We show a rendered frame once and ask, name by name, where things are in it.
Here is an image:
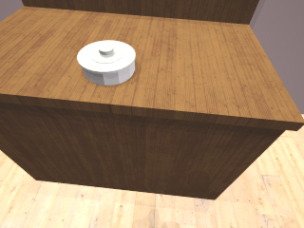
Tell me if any pot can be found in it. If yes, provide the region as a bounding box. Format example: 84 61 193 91
83 61 135 86

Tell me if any lid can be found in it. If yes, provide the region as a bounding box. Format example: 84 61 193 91
77 40 136 74

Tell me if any knob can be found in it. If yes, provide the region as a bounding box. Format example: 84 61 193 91
99 44 114 55

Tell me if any table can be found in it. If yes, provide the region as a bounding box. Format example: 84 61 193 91
0 0 304 200

